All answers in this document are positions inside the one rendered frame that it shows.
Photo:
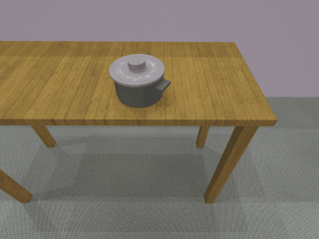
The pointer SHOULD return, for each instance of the knob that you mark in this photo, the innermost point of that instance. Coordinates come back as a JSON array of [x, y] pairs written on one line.
[[136, 63]]

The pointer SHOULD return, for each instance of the table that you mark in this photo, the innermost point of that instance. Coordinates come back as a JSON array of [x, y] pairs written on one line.
[[69, 83]]

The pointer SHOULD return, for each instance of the pot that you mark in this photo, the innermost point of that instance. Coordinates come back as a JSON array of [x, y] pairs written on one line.
[[141, 97]]

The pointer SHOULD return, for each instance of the lid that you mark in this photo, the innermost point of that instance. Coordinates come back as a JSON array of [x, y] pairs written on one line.
[[121, 74]]

